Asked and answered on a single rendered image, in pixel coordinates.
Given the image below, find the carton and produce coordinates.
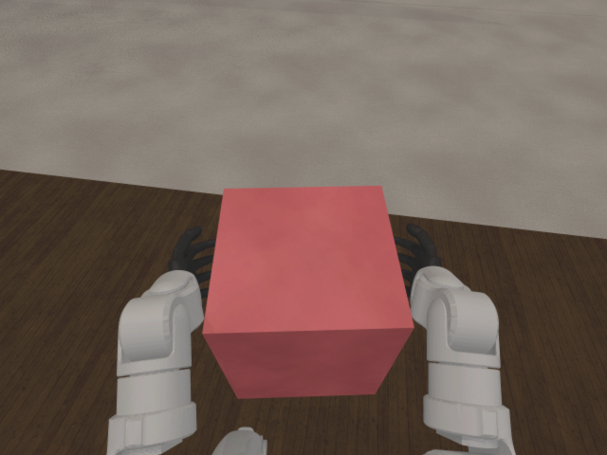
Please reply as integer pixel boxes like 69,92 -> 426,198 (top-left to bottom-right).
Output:
202,186 -> 414,399

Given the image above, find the left robot thigh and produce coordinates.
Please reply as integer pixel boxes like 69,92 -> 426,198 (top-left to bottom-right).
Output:
212,430 -> 267,455

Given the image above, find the right robot hand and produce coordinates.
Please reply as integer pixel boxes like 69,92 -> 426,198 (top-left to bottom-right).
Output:
394,223 -> 441,298

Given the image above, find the robot right forearm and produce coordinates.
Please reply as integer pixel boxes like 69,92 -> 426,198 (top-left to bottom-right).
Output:
410,266 -> 516,455

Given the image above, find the robot left forearm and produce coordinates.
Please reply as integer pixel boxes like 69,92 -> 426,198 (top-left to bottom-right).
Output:
106,270 -> 204,455

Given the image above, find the left robot hand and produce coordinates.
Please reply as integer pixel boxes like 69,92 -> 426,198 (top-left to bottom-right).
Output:
168,226 -> 216,300

